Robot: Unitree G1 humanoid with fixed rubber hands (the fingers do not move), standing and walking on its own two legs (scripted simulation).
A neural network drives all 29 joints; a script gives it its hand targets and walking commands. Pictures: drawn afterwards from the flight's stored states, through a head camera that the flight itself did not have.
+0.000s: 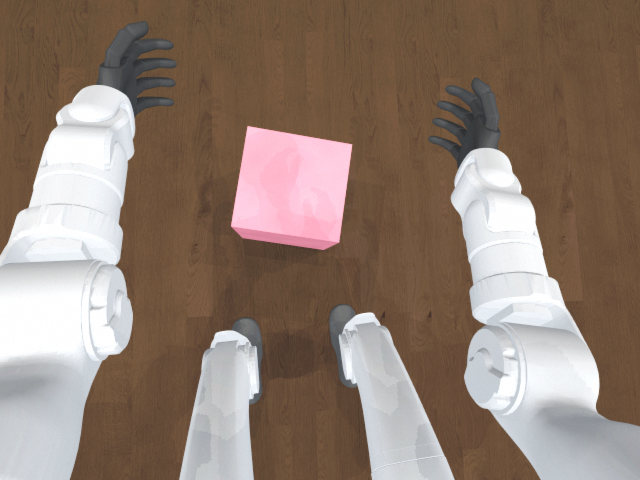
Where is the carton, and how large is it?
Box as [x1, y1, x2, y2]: [231, 126, 351, 249]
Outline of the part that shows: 248,126 231,226 242,237 320,249 324,249 338,242 351,144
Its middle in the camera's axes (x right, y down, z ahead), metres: -0.06 -0.09 +0.87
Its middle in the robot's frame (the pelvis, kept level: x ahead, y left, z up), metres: +0.50 -0.04 -0.52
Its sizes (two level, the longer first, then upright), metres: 0.210 0.200 0.250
